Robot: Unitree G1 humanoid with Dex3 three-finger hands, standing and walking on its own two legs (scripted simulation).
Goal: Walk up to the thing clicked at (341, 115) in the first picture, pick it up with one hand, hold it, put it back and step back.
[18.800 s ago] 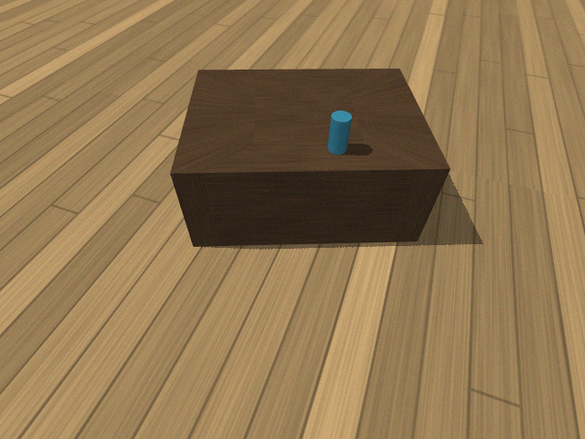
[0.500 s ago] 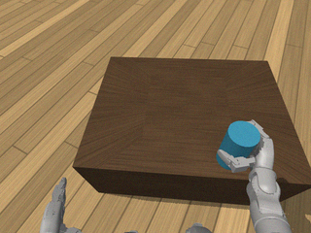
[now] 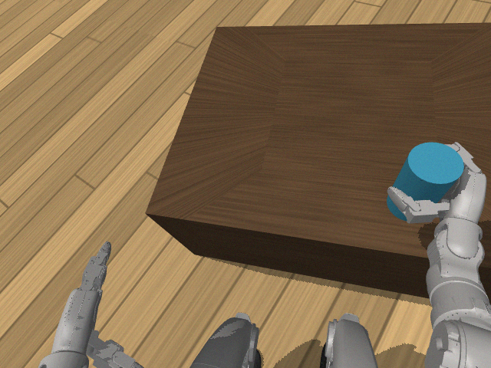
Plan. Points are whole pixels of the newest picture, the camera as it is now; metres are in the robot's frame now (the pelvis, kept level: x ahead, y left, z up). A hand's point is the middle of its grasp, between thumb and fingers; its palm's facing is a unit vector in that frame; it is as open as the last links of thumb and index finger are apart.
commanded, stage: crouch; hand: right
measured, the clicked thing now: (419, 185) +0.44 -0.21 -0.04
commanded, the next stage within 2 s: lower in 0.44 s
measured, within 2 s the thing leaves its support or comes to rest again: neither
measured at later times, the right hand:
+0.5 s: hand (414, 184) +0.46 -0.21 -0.08, palm faces +0.25 +0.97 -0.01, open 10.0 cm
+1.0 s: hand (406, 191) +0.48 -0.22 -0.14, palm faces +0.26 +0.97 -0.01, open 10.0 cm
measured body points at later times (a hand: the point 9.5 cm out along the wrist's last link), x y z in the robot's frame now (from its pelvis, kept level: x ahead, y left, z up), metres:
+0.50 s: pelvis +0.00 +0.00 -0.03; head +0.16 -0.08 +0.39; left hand +0.17 +0.26 +0.03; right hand +0.45 -0.26 -0.08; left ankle +0.01 +0.13 -0.63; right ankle +0.07 -0.12 -0.63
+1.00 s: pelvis -0.01 +0.00 -0.07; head +0.17 -0.09 +0.33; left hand +0.16 +0.26 +0.04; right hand +0.46 -0.27 -0.14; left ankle +0.01 +0.13 -0.63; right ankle +0.07 -0.12 -0.63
